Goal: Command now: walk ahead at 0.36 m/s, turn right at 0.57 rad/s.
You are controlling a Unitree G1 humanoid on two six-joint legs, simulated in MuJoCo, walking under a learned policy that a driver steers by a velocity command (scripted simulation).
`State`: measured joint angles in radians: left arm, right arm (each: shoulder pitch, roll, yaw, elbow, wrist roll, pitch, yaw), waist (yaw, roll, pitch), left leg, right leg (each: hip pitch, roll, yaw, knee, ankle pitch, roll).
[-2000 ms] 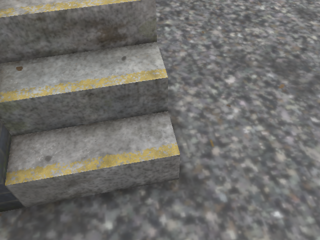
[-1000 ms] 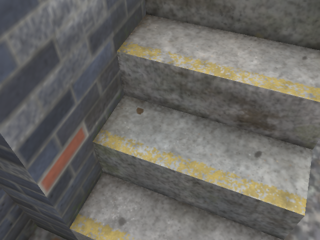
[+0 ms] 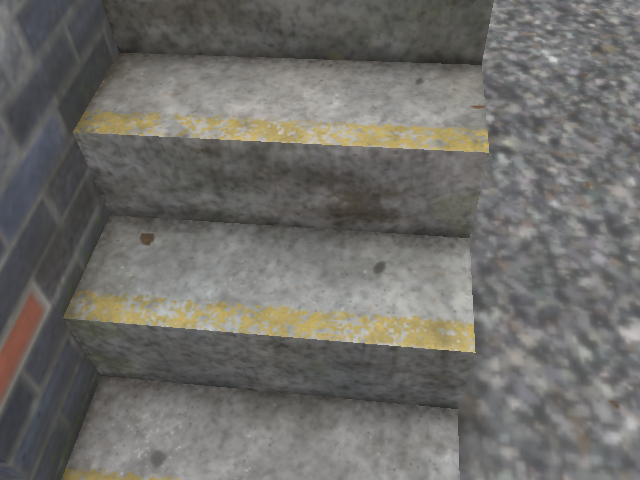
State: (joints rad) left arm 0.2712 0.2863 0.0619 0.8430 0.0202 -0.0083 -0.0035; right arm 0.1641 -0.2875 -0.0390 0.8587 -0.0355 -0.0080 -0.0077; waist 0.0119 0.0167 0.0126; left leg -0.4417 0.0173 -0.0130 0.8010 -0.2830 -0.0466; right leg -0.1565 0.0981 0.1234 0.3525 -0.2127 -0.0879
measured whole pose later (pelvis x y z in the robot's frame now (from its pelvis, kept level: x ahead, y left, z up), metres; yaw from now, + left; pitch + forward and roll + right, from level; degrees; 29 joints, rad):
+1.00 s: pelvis +0.18 -0.03 -0.01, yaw -14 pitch +1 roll +3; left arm 0.50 0.22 0.00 0.93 0.04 -0.04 0.05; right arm 0.04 -0.15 0.02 0.57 -0.04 0.11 -0.06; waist 0.03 0.05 0.06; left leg -1.20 -0.16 -0.06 2.27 -0.52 0.02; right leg -0.19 -0.06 0.01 0.50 -0.33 0.00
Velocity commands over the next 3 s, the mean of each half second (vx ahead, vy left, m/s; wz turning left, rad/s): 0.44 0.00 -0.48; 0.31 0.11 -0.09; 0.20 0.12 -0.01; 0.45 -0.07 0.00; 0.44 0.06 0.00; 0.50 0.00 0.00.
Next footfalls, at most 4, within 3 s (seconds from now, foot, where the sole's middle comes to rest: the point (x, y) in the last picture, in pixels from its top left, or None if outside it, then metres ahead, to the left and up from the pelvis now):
0.14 left None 0.11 0.12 -0.78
0.54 right None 0.15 -0.15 -0.78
1.22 left None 0.42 0.16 -0.58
1.92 right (441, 280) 0.69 -0.15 -0.37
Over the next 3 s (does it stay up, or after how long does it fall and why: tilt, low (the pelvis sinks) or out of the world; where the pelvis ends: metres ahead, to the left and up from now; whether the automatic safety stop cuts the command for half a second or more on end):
stays up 0.75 0.08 0.47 its command is cut before an obstacle after 0.8 s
